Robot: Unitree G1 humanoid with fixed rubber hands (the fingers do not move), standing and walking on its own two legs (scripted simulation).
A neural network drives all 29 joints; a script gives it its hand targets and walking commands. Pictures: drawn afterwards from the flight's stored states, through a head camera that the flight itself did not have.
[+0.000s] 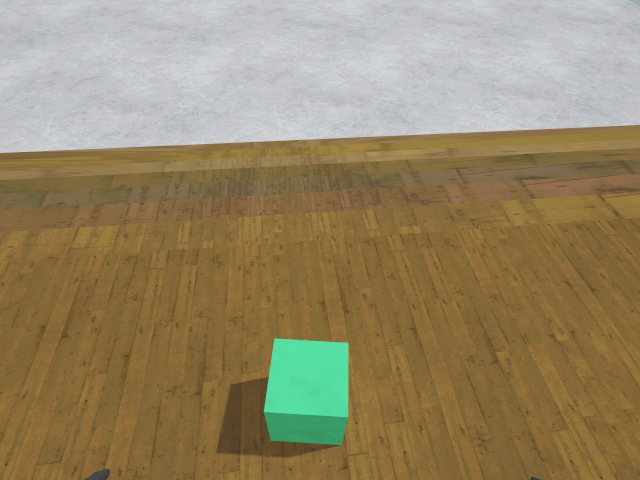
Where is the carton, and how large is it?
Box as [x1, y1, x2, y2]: [264, 339, 347, 444]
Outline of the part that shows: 274,339 264,407 264,414 270,439 284,441 341,444 347,419 347,343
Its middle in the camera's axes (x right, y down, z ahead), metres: -0.04 +0.45 +1.12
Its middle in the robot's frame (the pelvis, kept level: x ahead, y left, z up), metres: +0.47 +0.03 -0.66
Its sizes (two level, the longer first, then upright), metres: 0.210 0.200 0.250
